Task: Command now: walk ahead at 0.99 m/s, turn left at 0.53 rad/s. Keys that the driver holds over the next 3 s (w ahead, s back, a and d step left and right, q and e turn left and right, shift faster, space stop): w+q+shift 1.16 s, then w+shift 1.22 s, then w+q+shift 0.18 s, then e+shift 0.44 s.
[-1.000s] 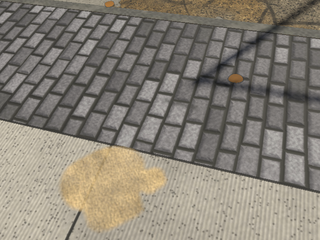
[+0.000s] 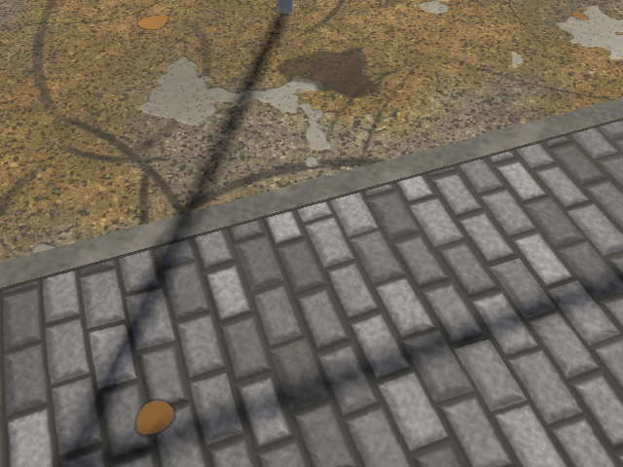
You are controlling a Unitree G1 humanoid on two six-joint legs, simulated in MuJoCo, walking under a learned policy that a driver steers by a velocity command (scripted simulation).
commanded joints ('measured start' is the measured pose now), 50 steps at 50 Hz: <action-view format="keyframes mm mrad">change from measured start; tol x32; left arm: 1 31 59 17 -19 -30 -52 1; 29 -404 37 -66 -351 -17 6 -9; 35 299 296 46 -190 31 -19 60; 50 126 126 23 -35 -9 -56 10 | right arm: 1 9 -50 -19 -35 -10 32 21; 9 -241 -62 13 -140 -7 16 53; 14 370 -261 -83 49 9 30 5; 50 -440 -89 17 -351 -30 38 77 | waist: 1 0 -54 33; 12 -223 -145 -144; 16 -60 260 -256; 25 11 -69 69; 34 241 17 -346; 36 85 -477 -506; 39 82 -35 -140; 50 40 -40 91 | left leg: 1 -192 58 -8 -21 65 -13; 12 335 -211 252 -505 192 118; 16 844 95 -652 -848 -11 447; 18 549 115 -721 -1090 -316 346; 23 49 -93 -364 -1130 59 274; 33 327 -135 -334 -591 742 67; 36 -270 -249 -112 173 -283 46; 50 -242 -56 168 -365 211 42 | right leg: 1 74 -264 177 -334 255 49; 12 193 -279 -104 166 1521 134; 13 57 -279 -67 514 1387 119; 15 -519 27 32 1297 -211 113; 16 -712 10 238 1335 -214 119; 28 -278 -106 126 186 393 164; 33 168 -50 180 46 191 119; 36 641 -574 1127 -206 -504 -28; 50 102 -261 -81 -370 535 97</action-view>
